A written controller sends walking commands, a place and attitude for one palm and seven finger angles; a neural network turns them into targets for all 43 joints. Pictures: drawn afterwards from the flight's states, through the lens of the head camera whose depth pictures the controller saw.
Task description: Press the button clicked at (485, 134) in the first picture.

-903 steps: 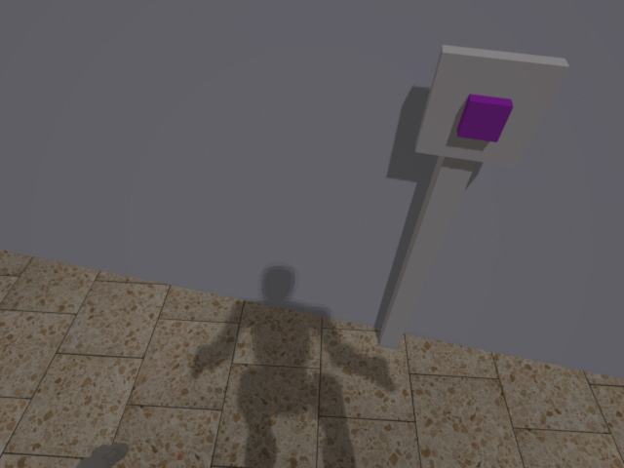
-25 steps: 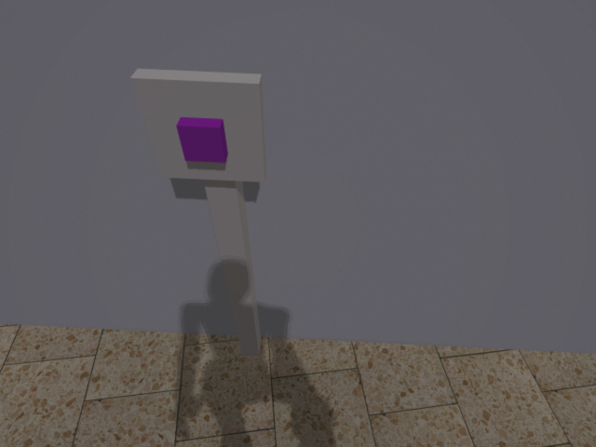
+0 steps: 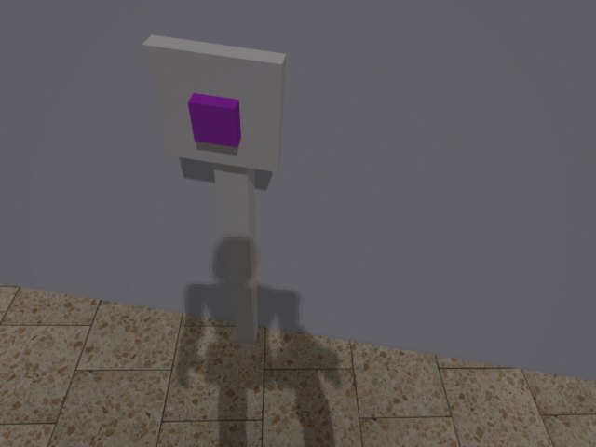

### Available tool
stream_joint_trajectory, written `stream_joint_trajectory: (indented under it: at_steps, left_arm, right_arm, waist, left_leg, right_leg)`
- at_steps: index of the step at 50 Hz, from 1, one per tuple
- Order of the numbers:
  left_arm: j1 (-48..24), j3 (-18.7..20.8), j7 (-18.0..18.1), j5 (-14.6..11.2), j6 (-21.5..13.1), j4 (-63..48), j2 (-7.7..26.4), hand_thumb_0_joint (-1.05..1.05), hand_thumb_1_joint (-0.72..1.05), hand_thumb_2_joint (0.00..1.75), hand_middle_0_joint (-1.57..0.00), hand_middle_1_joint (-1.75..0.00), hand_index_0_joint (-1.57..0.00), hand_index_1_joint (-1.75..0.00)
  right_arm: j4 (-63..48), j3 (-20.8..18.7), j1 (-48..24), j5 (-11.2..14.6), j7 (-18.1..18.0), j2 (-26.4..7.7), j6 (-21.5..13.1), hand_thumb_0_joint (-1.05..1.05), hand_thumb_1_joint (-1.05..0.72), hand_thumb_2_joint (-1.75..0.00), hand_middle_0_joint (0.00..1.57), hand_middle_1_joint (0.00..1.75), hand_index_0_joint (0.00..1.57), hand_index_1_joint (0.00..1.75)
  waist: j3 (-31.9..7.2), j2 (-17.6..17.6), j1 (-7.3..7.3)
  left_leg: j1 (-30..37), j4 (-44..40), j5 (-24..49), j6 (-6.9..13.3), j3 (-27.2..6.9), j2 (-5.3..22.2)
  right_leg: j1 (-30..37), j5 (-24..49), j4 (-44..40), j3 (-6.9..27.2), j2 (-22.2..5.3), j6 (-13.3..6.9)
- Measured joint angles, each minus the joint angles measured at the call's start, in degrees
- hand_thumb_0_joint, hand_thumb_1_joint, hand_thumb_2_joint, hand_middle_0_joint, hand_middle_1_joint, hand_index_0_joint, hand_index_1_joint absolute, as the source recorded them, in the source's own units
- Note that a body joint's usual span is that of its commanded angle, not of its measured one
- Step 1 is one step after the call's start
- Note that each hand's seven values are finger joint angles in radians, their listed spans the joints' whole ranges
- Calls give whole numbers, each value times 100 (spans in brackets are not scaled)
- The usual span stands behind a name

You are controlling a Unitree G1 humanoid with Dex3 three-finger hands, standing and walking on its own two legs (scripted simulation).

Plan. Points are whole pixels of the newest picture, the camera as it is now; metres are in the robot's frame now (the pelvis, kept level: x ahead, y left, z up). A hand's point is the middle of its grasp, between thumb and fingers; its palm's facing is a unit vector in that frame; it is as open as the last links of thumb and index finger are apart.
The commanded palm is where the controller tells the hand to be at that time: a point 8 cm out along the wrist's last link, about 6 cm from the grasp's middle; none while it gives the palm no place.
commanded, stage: come to a stop and stand still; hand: left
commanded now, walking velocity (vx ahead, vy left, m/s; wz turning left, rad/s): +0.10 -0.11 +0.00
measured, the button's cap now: (216, 119) +0.50 +0.17 +0.17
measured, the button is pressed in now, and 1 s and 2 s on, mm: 0 0 0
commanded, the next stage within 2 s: look again from close up in 1.02 s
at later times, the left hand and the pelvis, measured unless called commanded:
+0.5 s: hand out of the picture +0.00 +0.16 -0.16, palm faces -0.02 -0.98 -0.18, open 7.4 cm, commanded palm none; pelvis +0.00 -0.01 +0.01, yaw -3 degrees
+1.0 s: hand out of the picture -0.03 +0.08 -0.16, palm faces +0.04 -0.99 -0.13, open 7.4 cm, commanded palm none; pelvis +0.00 -0.06 +0.02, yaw -2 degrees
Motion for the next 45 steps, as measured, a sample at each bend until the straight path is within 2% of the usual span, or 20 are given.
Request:
stream_joint_trajectory:
  at_steps: [3, 7, 10, 14, 19, 21, 23, 27, 31, 45]
  left_arm:
    - [108, 32, -38, -42, 143, 90, 69, 0, 91, 90, -20, -30, -20, -30]
    - [327, 36, -137, -6, 86, 170, 83, 0, 91, 90, -20, -30, -20, -30]
    - [547, 22, -171, -10, 34, 255, 62, 0, 91, 90, -20, -30, -20, -30]
    - [756, 2, -190, -5, 92, 397, 12, 0, 91, 90, -20, -30, -20, -30]
    - [739, -56, -197, -31, 145, 481, -83, 0, 91, 90, -20, -30, -20, -30]
    - [677, -79, -188, -50, 101, 475, -124, 0, 91, 90, -20, -30, -20, -30]
    - [646, -108, -165, -60, 3, 445, -131, 0, 91, 90, -20, -30, -20, -30]
    - [539, -221, -79, -65, -130, 564, -276, 1, 91, 90, -20, -30, -20, -30]
    - [580, -272, -39, -96, -194, 634, -263, 2, 93, 90, -20, -30, -20, -30]
    - [848, -323, -29, -119, -268, 663, -514, 1, 91, 90, -20, -30, -20, -30]
  right_arm:
    - [-57, 54, 37, -66, -1, 126, -63, 0, -91, -90, 19, 30, 19, 29]
    - [54, 129, 205, -85, -88, 236, -69, -1, -93, -90, 20, 30, 20, 29]
    - [136, 158, 304, -63, -124, 240, -105, -1, -94, -90, 20, 30, 20, 29]
    - [213, 159, 411, -62, -183, 266, -139, 0, -94, -90, 20, 30, 20, 29]
    - [389, 151, 528, -85, -188, 277, -102, 0, -93, -90, 20, 30, 20, 29]
    - [498, 146, 588, -73, -176, 274, -75, 0, -92, -90, 20, 30, 20, 29]
    - [606, 146, 678, -38, -156, 290, -50, 0, -92, -90, 20, 30, 20, 29]
    - [837, 161, 762, 0, -112, 250, 23, 0, -92, -90, 20, 30, 20, 29]
    - [938, 209, 820, -12, -84, 326, 33, 0, -91, -90, 20, 30, 20, 29]
    - [903, 244, 641, -10, -88, 395, 41, 0, -91, -90, 20, 30, 20, 29]
  waist:
    - [-138, -126, -26]
    - [-352, -148, 14]
    - [-443, -164, 42]
    - [-417, -151, -21]
    - [-234, -20, -174]
    - [-183, 29, -203]
    - [-180, -12, -200]
    - [-202, 210, -237]
    - [-285, 223, -256]
    - [-232, 269, -110]
  left_leg:
    - [58, -54, 114, 309, 94, -107]
    - [366, -801, 440, 407, 136, -210]
    - [544, -1281, 672, 432, 217, -271]
    - [628, -1560, 799, 445, 312, -286]
    - [564, -1478, 781, 376, 324, -171]
    - [500, -1350, 732, 318, 323, -127]
    - [398, -1114, 622, 240, 353, -143]
    - [465, -1027, 586, 85, 270, 23]
    - [605, -1133, 612, -18, 228, 109]
    - [654, -1221, 708, -224, 58, 321]
  right_leg:
    - [-251, -974, 804, 412, 112, -53]
    - [-420, -735, 1795, 681, 283, -46]
    - [-351, -490, 1965, 727, 315, 37]
    - [-109, -645, 1608, 681, 301, 99]
    - [300, -1059, 631, 521, 292, 51]
    - [512, -813, 86, 475, 295, 8]
    - [806, -255, -626, 510, 252, -54]
    - [950, -366, -688, 436, 416, -194]
    - [1069, -379, -744, 396, 511, -299]
    - [1222, -281, -968, 239, 743, -514]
